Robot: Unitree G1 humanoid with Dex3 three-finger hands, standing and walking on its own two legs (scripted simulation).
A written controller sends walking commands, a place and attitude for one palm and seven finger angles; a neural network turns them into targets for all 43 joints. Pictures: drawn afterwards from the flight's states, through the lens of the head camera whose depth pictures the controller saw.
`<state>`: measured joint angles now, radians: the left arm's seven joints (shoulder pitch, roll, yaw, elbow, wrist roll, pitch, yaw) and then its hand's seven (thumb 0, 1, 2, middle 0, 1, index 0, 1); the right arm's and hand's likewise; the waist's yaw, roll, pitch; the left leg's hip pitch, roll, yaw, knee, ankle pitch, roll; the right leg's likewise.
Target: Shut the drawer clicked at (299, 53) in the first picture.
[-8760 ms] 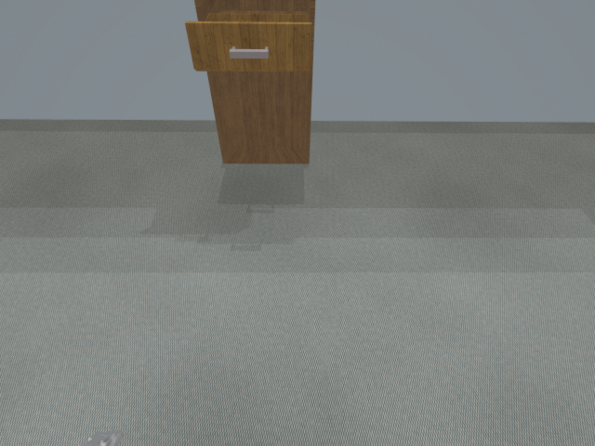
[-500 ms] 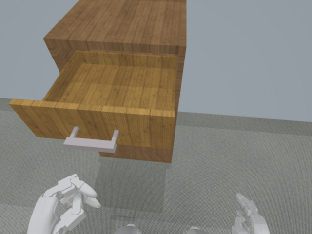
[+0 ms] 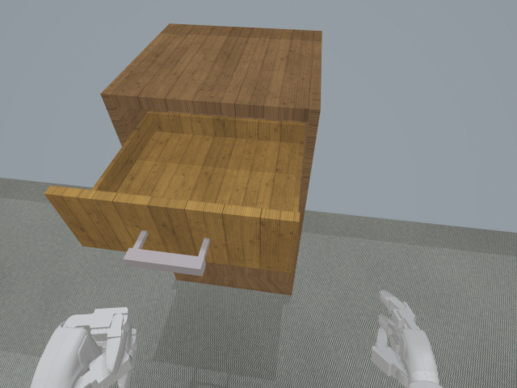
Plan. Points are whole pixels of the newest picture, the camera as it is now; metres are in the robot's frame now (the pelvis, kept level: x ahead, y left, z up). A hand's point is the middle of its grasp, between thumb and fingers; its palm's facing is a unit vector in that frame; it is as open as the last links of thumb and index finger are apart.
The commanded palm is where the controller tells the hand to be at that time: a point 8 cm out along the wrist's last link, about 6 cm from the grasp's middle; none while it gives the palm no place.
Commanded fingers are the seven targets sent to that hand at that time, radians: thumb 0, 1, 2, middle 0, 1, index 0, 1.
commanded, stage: raise the hand and make a fist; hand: left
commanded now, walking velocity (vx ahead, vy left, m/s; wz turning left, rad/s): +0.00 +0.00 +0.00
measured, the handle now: (169, 250) +0.33 +0.20 +0.01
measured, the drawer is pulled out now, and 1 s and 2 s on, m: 0.27 0.27 0.27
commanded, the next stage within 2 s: bring the fist close to the handle in 0.48 s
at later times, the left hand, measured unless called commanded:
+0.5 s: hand (116, 355) +0.14 +0.18 +0.11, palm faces +0.02 -0.99 -0.11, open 3.3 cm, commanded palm +0.09 +0.23 +0.11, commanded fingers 0.00 0.90 0.90 -1.40 -1.60 -1.40 -1.60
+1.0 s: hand (140, 346) +0.16 +0.17 +0.07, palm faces -0.01 -1.00 -0.08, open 3.3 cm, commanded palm +0.13 +0.23 +0.07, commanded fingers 0.00 0.90 0.90 -1.40 -1.60 -1.40 -1.60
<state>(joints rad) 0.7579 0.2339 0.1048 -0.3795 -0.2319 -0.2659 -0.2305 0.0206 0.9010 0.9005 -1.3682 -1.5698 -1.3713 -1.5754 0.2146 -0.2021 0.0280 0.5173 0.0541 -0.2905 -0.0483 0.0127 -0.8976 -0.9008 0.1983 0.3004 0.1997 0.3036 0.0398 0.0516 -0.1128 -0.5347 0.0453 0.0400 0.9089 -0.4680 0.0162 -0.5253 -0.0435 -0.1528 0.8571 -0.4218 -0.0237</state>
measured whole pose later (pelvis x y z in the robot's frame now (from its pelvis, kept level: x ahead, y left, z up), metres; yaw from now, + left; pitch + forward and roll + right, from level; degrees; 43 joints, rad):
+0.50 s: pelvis +0.00 +0.00 +0.01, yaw +0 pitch +3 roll -2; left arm 0.73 0.23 0.15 -0.36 -0.26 -0.26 -0.25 0.02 0.90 0.90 -1.39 -1.60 -1.40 -1.60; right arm 0.23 -0.23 0.02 0.57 0.06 -0.37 -0.05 0.01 -0.90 -0.90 0.20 0.30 0.20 0.30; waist 0.04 0.05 -0.08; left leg -0.46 0.05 0.04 0.84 -0.44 0.01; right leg -0.45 -0.03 -0.15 0.79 -0.39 -0.03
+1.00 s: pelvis -0.01 -0.01 +0.00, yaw +0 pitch +6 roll -1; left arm 0.60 0.21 0.13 -0.19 -0.24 -0.34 -0.25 0.02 0.90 0.90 -1.39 -1.60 -1.40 -1.60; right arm 0.22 -0.24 0.01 0.60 0.03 -0.35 -0.04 0.01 -0.90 -0.90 0.20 0.30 0.20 0.30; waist 0.01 0.04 -0.07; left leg -0.57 0.04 0.04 0.90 -0.44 0.01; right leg -0.57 -0.04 -0.15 0.86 -0.40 -0.03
